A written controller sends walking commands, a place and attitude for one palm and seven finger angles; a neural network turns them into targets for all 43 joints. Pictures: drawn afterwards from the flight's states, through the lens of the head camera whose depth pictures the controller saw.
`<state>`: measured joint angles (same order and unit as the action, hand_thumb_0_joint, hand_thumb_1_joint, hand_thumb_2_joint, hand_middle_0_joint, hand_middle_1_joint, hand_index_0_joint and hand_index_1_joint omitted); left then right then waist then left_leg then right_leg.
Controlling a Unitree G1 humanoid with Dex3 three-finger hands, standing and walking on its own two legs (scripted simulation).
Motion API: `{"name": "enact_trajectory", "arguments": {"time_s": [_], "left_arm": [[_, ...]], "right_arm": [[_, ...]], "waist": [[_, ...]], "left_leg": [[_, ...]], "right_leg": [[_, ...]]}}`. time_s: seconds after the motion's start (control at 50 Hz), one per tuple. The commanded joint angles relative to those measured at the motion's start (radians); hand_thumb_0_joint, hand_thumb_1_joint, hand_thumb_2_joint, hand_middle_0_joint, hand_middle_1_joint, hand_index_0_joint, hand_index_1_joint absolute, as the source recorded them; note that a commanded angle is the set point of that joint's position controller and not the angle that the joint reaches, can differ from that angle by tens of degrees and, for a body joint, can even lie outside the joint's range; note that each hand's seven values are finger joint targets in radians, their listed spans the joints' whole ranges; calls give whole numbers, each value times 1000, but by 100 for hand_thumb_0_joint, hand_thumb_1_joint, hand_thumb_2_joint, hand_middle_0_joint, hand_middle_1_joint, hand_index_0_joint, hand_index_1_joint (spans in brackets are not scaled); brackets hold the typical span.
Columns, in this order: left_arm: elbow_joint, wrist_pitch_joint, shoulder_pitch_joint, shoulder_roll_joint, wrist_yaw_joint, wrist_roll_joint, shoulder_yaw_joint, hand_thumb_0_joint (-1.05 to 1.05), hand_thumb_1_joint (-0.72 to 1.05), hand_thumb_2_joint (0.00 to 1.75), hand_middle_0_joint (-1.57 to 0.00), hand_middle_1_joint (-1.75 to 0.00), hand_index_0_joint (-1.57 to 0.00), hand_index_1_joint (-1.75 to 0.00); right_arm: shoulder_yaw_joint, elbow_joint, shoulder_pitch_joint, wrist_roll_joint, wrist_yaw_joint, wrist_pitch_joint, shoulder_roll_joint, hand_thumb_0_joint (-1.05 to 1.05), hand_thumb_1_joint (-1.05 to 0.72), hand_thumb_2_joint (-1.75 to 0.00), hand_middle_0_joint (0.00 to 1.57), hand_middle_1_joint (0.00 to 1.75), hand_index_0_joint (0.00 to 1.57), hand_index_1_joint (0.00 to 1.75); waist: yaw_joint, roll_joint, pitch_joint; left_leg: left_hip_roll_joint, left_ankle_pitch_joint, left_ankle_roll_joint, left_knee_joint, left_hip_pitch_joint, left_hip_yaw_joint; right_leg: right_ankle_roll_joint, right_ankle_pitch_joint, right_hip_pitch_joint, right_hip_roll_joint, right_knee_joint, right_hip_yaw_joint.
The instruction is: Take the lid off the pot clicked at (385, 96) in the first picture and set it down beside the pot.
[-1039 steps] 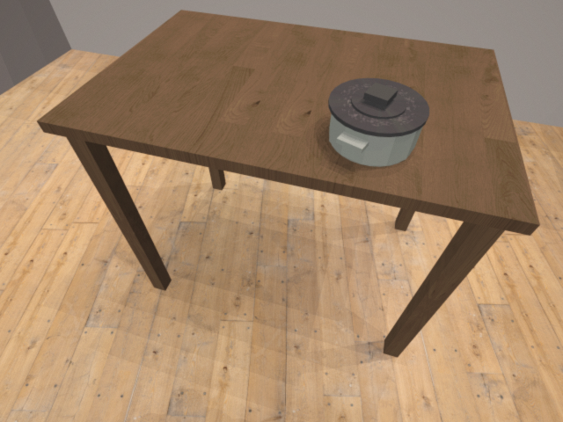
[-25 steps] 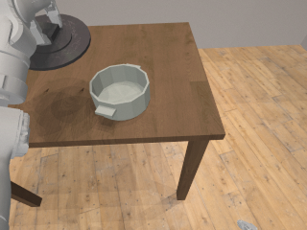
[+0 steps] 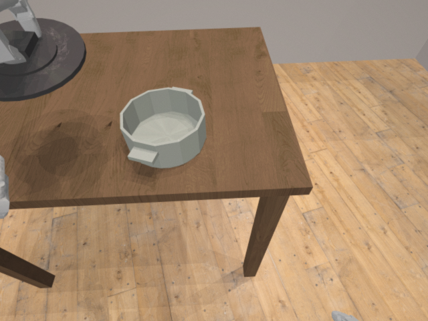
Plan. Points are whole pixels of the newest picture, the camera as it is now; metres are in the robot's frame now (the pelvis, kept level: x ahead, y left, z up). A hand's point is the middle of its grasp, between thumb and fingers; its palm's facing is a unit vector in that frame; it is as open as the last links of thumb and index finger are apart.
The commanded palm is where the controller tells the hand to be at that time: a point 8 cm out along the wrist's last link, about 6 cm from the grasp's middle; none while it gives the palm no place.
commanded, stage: move the lid sideways beside the pot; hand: left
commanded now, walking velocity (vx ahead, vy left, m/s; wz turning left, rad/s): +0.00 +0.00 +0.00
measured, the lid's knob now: (16, 43) +0.49 +0.31 +0.27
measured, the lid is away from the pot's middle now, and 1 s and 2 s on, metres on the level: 0.20 0.23 0.23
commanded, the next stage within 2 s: lower the lid onto the table in 0.44 s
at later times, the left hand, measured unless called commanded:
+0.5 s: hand out of the picture +0.44 +0.35 +0.27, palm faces -0.24 -0.07 -0.97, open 8.2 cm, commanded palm +0.45 +0.33 +0.36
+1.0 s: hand (3, 63) +0.46 +0.32 +0.25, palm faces -0.25 -0.14 -0.96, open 8.2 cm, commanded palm +0.45 +0.32 +0.32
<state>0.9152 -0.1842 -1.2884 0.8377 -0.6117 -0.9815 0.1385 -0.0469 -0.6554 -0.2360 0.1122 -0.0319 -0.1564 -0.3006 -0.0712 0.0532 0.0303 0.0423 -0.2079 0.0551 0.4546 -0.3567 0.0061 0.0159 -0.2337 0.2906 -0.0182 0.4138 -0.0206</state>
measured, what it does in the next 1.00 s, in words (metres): stands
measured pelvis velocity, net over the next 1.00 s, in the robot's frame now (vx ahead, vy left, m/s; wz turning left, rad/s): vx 0.00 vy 0.01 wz -0.01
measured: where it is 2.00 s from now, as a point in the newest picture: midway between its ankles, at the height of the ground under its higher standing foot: outside the picture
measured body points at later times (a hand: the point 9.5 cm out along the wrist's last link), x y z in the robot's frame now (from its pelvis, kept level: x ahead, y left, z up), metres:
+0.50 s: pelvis +0.00 +0.00 +0.00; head +0.06 +0.00 +0.45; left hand +0.45 +0.35 +0.33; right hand +0.08 -0.27 -0.13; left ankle +0.01 +0.09 -0.74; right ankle -0.02 -0.13 -0.74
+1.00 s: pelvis +0.00 +0.01 +0.00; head +0.05 +0.00 +0.45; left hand +0.47 +0.32 +0.31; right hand +0.07 -0.26 -0.13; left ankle +0.01 +0.09 -0.74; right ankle -0.02 -0.13 -0.74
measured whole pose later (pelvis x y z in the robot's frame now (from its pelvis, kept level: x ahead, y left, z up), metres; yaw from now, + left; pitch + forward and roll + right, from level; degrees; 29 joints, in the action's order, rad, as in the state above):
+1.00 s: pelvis +0.00 +0.01 +0.00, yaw +0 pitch +7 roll -1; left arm 1.02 -0.16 -1.26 0.87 -0.60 -0.99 0.10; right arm -0.05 -0.66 -0.26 0.12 -0.03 -0.15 -0.30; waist -0.09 0.05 0.02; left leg 0.04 -0.22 0.06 0.47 -0.38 0.00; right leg 0.02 -0.23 0.31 -0.02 0.41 -0.01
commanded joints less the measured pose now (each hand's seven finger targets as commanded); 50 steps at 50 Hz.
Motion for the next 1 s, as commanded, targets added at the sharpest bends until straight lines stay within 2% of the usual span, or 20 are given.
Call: {"name": "enact_trajectory", "arguments": {"time_s": [0.0, 0.02, 0.06, 0.1, 0.12, 0.2, 0.24, 0.32, 0.48, 0.5, 0.52, 0.54, 0.62, 0.64, 0.7, 0.76, 0.8, 0.86, 0.9, 0.98], "left_arm": [[-166, 13, -489, 251, 55, -3, -47, 0, 65, 101, -80, -102, -73, -101], [-210, 21, -535, 331, 60, -21, -99, 0, 65, 101, -80, -102, -73, -101], [-249, 36, -581, 374, 62, -26, -116, 0, 65, 101, -80, -102, -73, -101], [-258, 46, -563, 335, 60, -8, -90, 0, 65, 101, -80, -102, -73, -101], [-323, 53, -614, 399, 64, -16, -136, 0, 65, 101, -80, -102, -73, -101], [-120, 71, -462, 364, 52, -2, -113, 0, 65, 101, -80, -102, -73, -101], [-123, 79, -508, 376, 51, -11, -108, 0, 65, 101, -80, -102, -73, -101], [-227, 101, -580, 435, 61, -22, -132, 0, 65, 101, -80, -102, -73, -101], [-201, 99, -576, 310, 50, 3, -55, 0, 65, 101, -80, -102, -73, -101], [-196, 102, -535, 308, 49, 17, -58, 0, 65, 101, -80, -102, -73, -101], [-254, 106, -584, 381, 58, 0, -113, 0, 65, 101, -80, -102, -73, -101], [-145, 71, -587, 329, 56, -6, -81, 0, 65, 101, -80, -102, -73, -101], [-148, 45, -590, 360, 59, -11, -99, 0, 65, 101, -80, -102, -73, -101], [-119, 36, -601, 295, 56, -11, -48, 0, 65, 101, -80, -102, -73, -101], [-161, 23, -596, 265, 62, -4, -34, 0, 65, 101, -80, -102, -73, -101], [-147, 23, -553, 370, 74, -31, -129, 0, 65, 101, -80, -102, -73, -101], [-80, 27, -489, 323, 71, -15, -97, 0, 65, 101, -80, -102, -73, -101], [-90, 29, -525, 379, 80, -29, -125, 0, 65, 101, -80, -102, -73, -101], [-101, 30, -530, 337, 80, -14, -89, 0, 65, 101, -80, -102, -73, -101], [-174, 35, -572, 390, 91, -30, -138, 0, 65, 101, -80, -102, -73, -101]], "right_arm": [[55, 116, 10, 5, -8, 20, -151, 0, -90, -90, 20, 30, 20, 30], [54, 107, 9, 1, -9, 17, -150, 0, -90, -90, 20, 30, 20, 30], [51, 113, 11, 1, -15, 15, -149, 0, -90, -90, 20, 30, 20, 30], [54, 114, 4, 3, -20, 21, -153, 0, -90, -90, 20, 30, 20, 30], [56, 106, 4, 1, -19, 22, -149, 0, -90, -90, 20, 30, 20, 30], [50, 94, -22, 9, -26, 17, -160, 0, -90, -90, 20, 30, 20, 30], [49, 87, -9, 7, -25, 8, -157, 0, -90, -90, 20, 30, 20, 30], [50, 88, -14, 7, -26, 8, -158, 0, -90, -90, 20, 30, 20, 30], [59, 59, -39, 5, -29, 26, -156, 0, -90, -90, 20, 30, 20, 30], [58, 65, -46, 10, -28, 27, -167, 0, -90, -90, 20, 30, 20, 30], [58, 61, -43, 3, -25, 25, -163, 0, -90, -90, 20, 30, 20, 30], [59, 57, -36, 4, -23, 31, -160, 0, -90, -90, 20, 30, 20, 30], [56, 61, -44, 5, -9, 32, -164, 0, -90, -90, 20, 30, 20, 30], [58, 64, -37, 5, -9, 34, -161, 0, -90, -90, 20, 30, 20, 30], [62, 75, -49, 4, -6, 45, -166, 0, -90, -90, 20, 30, 20, 30], [59, 80, -52, -3, -6, 46, -161, 0, -90, -90, 20, 30, 20, 30], [55, 88, -52, 2, -5, 42, -166, 0, -90, -90, 20, 30, 20, 30], [53, 92, -41, 0, -5, 31, -164, 0, -90, -90, 20, 30, 20, 30], [55, 99, -34, 4, -7, 30, -168, 0, -90, -90, 20, 30, 20, 30], [59, 106, -37, -3, -12, 38, -158, 0, -90, -90, 20, 30, 20, 30]], "waist": [[-10, 36, 378], [1, 12, 407], [0, 51, 444], [-9, 102, 453], [-1, 97, 484], [-12, 75, 374], [-11, 57, 357], [-5, 109, 437], [-30, 135, 387], [-26, 147, 394], [-13, 122, 443], [-25, 134, 406], [-13, 70, 430], [-25, 98, 407], [-25, 122, 439], [-9, 46, 468], [-10, 52, 422], [-6, 10, 410], [-14, 62, 413], [-13, 103, 470]], "left_leg": [[-8, 383, 27, 9, 286, 23], [-11, 366, 27, 4, 285, 21], [-6, 375, 34, 6, 299, 20], [-10, 429, 36, 19, 330, 23], [-13, 440, 32, 18, 356, 29], [-10, 384, 34, 11, 277, 15], [-11, 314, 35, 2, 257, 7], [-18, 391, 32, 8, 310, 19], [-23, 415, 28, 16, 385, 44], [-25, 447, 23, 13, 386, 49], [-25, 451, 20, 12, 392, 52], [-13, 442, 28, 23, 372, 46], [-15, 439, 18, 10, 333, 45], [-12, 435, 21, 16, 338, 47], [-21, 493, 4, 19, 382, 67], [-14, 465, 19, 24, 351, 54], [-9, 446, 17, 17, 298, 43], [-10, 363, 22, 5, 265, 34], [-12, 400, 19, 10, 281, 35], [-13, 456, 22, 29, 341, 48]], "right_leg": [[-61, 264, -32, 47, -36, -34], [-57, 269, -62, 50, -28, -28], [-59, 282, -80, 50, -25, -23], [-60, 298, -65, 47, -38, -22], [-56, 297, -78, 51, -32, -20], [-56, 277, -59, 52, -48, -32], [-54, 245, -54, 53, -43, -34], [-54, 272, -79, 52, -37, -26], [-54, 205, 34, 66, -61, -46], [-58, 214, 28, 62, -64, -49], [-56, 225, -5, 65, -48, -44], [-60, 240, 12, 66, -41, -44], [-54, 273, -36, 61, -31, -41], [-57, 254, 0, 62, -32, -46], [-62, 235, 20, 63, -38, -51], [-56, 264, -32, 65, -20, -37], [-58, 274, -35, 59, -24, -40], [-54, 254, -52, 58, -15, -36], [-58, 262, -37, 54, -21, -35], [-56, 267, -32, 59, -12, -28]]}}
